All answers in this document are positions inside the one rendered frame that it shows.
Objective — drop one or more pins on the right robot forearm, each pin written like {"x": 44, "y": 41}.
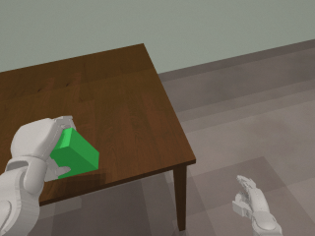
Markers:
{"x": 264, "y": 224}

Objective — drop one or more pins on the sponge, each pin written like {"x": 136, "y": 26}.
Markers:
{"x": 74, "y": 151}

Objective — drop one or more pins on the right robot hand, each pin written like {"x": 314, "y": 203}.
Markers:
{"x": 245, "y": 204}

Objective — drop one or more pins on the left robot forearm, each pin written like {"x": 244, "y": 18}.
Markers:
{"x": 20, "y": 187}

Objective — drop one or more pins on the left robot hand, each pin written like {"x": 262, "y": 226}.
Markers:
{"x": 38, "y": 139}

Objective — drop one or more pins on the table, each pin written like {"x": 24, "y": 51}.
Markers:
{"x": 119, "y": 106}

